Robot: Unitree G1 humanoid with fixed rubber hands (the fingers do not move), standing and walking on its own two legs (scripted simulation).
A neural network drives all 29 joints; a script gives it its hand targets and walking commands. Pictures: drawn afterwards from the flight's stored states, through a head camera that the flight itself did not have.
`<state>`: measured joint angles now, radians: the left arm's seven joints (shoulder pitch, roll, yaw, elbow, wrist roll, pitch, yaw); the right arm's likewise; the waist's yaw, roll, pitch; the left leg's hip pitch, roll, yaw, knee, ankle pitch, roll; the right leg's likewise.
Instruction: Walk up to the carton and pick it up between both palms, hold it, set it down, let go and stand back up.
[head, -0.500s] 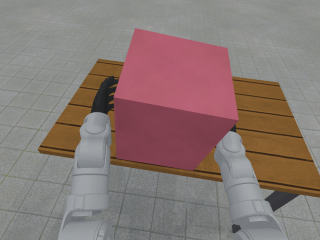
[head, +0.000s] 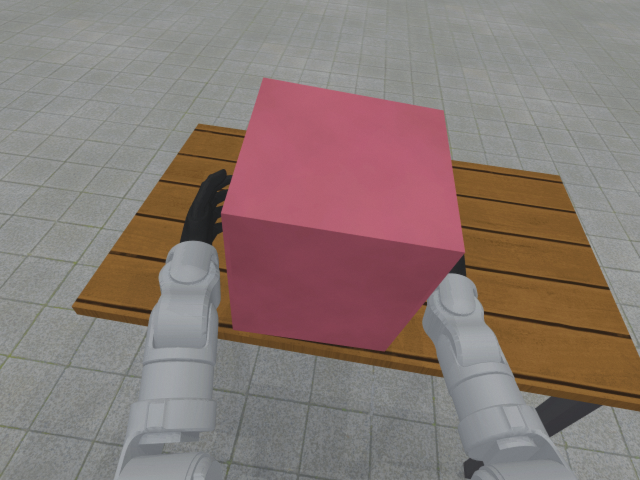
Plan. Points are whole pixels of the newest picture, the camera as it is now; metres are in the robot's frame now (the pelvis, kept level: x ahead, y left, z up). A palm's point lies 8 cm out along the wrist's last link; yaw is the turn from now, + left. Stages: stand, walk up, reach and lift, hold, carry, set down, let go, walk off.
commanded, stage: set down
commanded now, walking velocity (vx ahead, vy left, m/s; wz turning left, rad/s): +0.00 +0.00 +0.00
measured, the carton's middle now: (330, 228) +0.39 +0.00 +0.12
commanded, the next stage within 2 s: none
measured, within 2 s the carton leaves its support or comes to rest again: rests again in 1.90 s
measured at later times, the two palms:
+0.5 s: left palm (214, 238) +0.39 +0.15 +0.10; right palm (442, 266) +0.37 -0.15 +0.08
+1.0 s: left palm (219, 234) +0.41 +0.15 +0.08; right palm (434, 265) +0.39 -0.15 +0.06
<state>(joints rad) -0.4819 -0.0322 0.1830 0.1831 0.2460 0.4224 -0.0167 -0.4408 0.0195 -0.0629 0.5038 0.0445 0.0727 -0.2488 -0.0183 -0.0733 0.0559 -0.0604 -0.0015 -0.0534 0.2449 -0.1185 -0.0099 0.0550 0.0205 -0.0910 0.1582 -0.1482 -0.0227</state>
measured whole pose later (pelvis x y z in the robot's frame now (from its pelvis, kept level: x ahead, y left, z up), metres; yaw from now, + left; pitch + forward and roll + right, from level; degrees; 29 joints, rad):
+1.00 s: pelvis +0.01 +0.01 +0.00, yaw +1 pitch +9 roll +0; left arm -0.72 -0.05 0.38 0.82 0.29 0.06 -0.02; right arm -0.62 0.09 -0.43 0.82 -0.29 -0.05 -0.16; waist -0.03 0.00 -0.11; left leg -0.28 -0.02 -0.07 0.20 -0.07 0.00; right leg -0.16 0.01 -0.11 0.10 -0.10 -0.01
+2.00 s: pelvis +0.00 +0.01 -0.01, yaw -5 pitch +24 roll -1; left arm -0.88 0.12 0.27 1.19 0.05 -0.18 0.06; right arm -0.80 -0.01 -0.30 1.06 -0.14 -0.14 -0.13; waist 0.03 -0.02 -0.31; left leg -0.61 0.01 0.03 0.26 -0.06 0.01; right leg -0.55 0.02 -0.01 0.23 -0.09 0.00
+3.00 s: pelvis -0.05 +0.02 -0.02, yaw -3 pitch +18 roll -2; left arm -1.08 0.40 -0.02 1.13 -0.33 0.16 0.06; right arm -1.05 -0.22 -0.15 1.01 0.18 0.29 -0.12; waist -0.03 0.00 -0.23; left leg -0.68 0.02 -0.01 0.46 -0.10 0.01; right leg -0.59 0.03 -0.06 0.41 -0.13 -0.02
